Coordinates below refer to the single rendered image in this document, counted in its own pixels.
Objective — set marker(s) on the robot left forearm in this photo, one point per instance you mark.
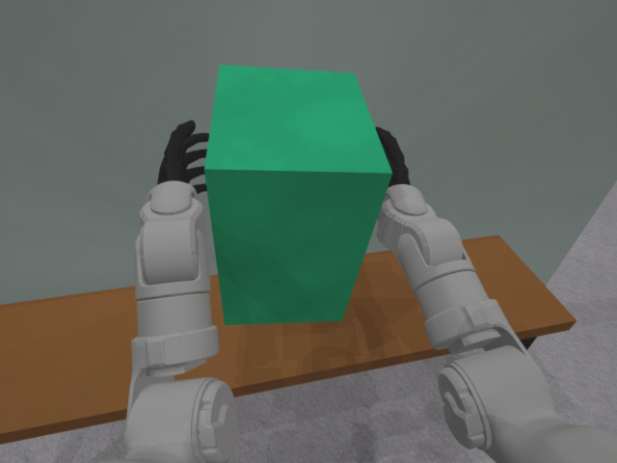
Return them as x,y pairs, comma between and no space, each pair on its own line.
171,273

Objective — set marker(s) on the table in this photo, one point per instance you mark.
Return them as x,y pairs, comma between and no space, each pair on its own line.
66,362

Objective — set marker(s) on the carton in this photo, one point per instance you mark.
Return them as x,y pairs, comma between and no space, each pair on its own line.
296,176

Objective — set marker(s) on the robot right forearm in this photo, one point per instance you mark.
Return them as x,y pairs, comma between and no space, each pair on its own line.
458,312

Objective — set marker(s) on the right robot hand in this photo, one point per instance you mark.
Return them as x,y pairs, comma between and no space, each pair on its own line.
395,158

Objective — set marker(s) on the left robot hand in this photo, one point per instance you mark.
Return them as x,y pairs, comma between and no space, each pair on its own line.
175,161

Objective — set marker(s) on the robot right upper arm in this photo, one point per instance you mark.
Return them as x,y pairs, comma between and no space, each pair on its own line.
497,401

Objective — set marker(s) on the robot left upper arm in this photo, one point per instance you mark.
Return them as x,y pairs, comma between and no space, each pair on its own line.
182,421

